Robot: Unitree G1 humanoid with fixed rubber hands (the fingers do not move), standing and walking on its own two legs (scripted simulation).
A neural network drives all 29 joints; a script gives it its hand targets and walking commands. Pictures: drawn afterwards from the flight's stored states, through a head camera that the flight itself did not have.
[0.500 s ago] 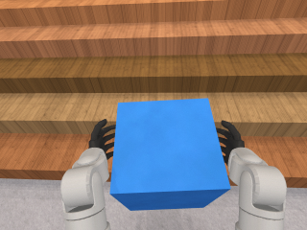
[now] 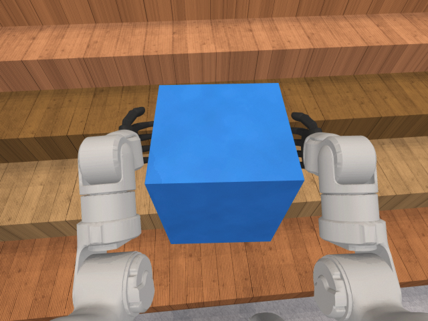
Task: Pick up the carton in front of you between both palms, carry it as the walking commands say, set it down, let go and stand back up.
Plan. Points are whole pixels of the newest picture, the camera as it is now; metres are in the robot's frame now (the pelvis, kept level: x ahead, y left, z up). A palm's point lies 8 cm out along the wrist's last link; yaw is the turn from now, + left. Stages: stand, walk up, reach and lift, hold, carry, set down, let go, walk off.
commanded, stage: carry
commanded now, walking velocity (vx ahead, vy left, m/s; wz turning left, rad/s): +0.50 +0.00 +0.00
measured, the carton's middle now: (220, 170) +0.40 -0.01 +0.05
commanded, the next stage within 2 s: none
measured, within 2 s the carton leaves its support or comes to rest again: neither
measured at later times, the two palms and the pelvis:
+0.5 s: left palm (129, 5) +0.72 +0.16 +0.22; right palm out of the picture +0.77 -0.14 +0.22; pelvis +0.36 -0.06 +0.12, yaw +2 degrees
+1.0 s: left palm out of the picture +1.10 +0.09 +0.48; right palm out of the picture +1.05 -0.20 +0.47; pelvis +0.68 +0.00 +0.30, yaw +5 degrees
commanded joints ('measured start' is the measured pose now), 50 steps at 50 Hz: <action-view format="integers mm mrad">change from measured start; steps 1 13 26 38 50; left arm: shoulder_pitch -704 -551 -739 -746 -731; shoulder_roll -1123 -982 -1226 -1026 -814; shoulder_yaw -572 -626 -828 -535 -203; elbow -90 -190 -294 23 170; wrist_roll -404 -278 -592 -499 -155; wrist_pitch -18 -17 -81 43 32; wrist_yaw -186 -172 -257 -291 -190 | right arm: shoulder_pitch -922 -789 -622 -782 -1221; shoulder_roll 1101 1016 874 836 1239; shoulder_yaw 584 660 528 513 531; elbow -235 -329 -266 -66 17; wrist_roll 501 467 196 248 668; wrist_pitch -66 -57 -102 4 -17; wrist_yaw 222 234 180 131 268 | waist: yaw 4 0 183 -31 -46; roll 105 44 35 -260 -75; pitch -618 -392 -624 -518 -468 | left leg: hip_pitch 686 686 -502 126 453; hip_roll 296 222 -16 -95 199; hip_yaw -426 -212 -254 152 -615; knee -142 -340 1175 622 -173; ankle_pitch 415 596 -111 39 337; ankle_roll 139 75 -6 74 223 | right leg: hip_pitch -316 -652 837 308 -406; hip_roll -30 -83 -205 -158 9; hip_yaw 22 -107 420 -127 37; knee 133 131 -915 -1029 322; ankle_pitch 44 -190 529 1732 3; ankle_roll -13 -53 -189 -147 -40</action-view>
